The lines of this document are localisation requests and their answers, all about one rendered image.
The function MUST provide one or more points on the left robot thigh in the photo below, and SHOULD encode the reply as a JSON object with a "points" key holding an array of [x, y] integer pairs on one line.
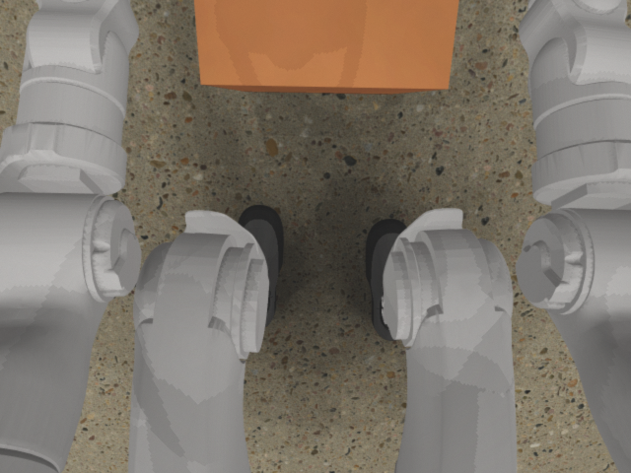
{"points": [[186, 413]]}

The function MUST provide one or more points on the right robot shin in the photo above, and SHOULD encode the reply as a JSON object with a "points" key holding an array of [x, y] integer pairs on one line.
{"points": [[451, 218]]}

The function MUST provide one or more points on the left robot upper arm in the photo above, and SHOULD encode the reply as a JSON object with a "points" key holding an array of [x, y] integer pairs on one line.
{"points": [[63, 258]]}

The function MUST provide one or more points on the right robot forearm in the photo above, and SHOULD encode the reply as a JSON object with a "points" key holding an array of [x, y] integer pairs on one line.
{"points": [[579, 82]]}

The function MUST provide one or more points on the left robot forearm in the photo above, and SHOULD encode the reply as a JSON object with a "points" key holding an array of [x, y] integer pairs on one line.
{"points": [[73, 97]]}

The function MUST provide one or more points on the carton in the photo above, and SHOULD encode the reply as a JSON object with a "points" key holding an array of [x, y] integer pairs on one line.
{"points": [[379, 47]]}

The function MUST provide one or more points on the right robot upper arm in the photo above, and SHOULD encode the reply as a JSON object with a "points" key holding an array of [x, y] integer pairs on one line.
{"points": [[576, 263]]}

